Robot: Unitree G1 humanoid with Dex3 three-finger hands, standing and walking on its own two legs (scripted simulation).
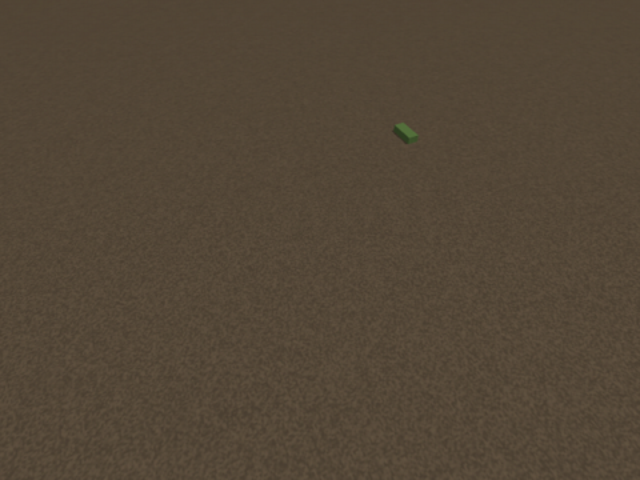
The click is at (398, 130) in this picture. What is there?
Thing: flat box
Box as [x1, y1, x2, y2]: [394, 123, 417, 143]
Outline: 394,125 394,131 407,143 416,141 417,134 404,123
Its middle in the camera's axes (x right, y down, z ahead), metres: +0.51 -0.65 +2.23
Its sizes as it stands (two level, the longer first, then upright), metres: 0.153 0.062 0.041
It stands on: the floor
